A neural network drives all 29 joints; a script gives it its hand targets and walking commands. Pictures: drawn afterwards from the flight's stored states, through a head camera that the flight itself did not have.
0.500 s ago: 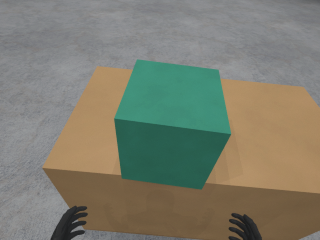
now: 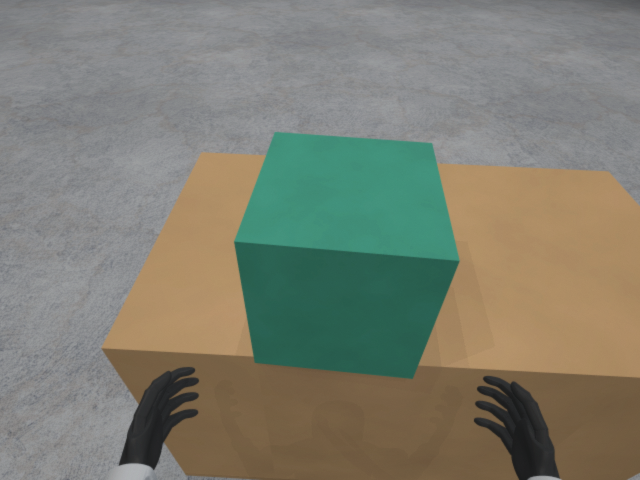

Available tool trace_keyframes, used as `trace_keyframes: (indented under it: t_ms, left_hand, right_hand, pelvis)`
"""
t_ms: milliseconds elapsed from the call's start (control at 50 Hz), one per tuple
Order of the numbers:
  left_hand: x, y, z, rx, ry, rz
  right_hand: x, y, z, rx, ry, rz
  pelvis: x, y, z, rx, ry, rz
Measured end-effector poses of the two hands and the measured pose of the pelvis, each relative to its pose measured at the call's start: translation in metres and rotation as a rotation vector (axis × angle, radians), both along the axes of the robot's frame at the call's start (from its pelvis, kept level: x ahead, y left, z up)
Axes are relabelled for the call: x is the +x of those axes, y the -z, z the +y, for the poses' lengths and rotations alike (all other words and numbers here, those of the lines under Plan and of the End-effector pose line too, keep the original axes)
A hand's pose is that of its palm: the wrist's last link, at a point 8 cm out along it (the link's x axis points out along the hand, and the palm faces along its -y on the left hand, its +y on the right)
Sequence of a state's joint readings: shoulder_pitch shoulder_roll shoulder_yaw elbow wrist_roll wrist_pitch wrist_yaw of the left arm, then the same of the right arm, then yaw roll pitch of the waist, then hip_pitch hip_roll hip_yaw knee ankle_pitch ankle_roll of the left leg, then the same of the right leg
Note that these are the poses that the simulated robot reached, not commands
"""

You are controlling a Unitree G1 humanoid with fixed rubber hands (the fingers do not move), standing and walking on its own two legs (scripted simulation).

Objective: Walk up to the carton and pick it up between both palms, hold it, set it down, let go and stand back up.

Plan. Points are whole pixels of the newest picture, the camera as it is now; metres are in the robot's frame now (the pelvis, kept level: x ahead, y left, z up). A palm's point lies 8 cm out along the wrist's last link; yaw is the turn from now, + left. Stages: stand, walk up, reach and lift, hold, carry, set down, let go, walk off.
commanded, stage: reach and lift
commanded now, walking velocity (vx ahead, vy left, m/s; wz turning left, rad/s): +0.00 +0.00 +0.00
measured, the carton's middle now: (342, 253) +0.46 -0.02 +0.03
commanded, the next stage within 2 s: none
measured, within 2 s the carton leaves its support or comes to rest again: neither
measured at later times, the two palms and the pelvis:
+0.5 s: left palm (154, 348) +0.26 +0.21 +0.07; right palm (539, 377) +0.25 -0.25 +0.06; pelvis +0.00 -0.01 +0.00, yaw +0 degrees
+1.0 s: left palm (163, 271) +0.34 +0.21 +0.12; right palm (541, 304) +0.31 -0.26 +0.11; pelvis +0.01 -0.01 +0.01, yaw +0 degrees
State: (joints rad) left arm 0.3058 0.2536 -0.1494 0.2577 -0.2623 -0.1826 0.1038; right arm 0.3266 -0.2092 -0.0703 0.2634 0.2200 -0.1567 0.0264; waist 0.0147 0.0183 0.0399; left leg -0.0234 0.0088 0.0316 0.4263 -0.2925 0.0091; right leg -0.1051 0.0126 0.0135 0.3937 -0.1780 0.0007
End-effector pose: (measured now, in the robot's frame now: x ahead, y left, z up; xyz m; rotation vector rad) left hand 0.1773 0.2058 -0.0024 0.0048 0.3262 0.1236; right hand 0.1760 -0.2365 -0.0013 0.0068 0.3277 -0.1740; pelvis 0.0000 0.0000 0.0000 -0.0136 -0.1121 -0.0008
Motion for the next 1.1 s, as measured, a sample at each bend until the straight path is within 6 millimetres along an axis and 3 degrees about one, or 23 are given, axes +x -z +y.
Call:
trace_keyframes:
  t_ms: [120,440,1100]
  left_hand:
    - [0.015,-0.007,-0.004,-0.015,-0.005,0.034]
    - [0.075,-0.063,0.0,-0.001,0.026,0.006]
    - [0.173,-0.132,-0.001,-0.003,0.062,-0.016]
  right_hand:
    - [0.017,-0.011,-0.003,-0.007,-0.019,0.016]
    - [0.063,-0.052,-0.012,0.015,-0.02,-0.025]
    - [0.147,-0.12,-0.022,0.016,-0.048,-0.074]
  pelvis:
    - [-0.004,-0.001,-0.004,0.009,0.003,0.011]
    - [-0.001,-0.004,-0.013,0.015,0.004,0.063]
    - [0.005,-0.005,-0.012,0.005,0.008,0.146]
